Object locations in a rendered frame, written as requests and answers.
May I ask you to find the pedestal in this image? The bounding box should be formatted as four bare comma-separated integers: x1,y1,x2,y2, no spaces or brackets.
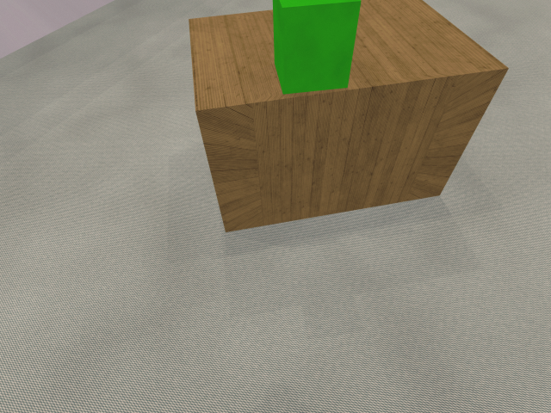
189,0,509,232

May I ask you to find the carton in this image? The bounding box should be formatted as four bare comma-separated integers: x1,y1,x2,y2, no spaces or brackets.
273,0,361,94

